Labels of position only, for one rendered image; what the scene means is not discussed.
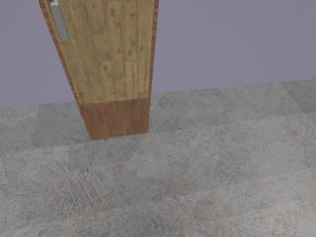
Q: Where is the cupboard door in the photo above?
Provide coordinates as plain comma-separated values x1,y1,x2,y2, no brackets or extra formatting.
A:
43,0,155,104

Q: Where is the handle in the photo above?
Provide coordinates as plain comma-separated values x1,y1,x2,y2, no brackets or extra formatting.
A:
50,0,70,41

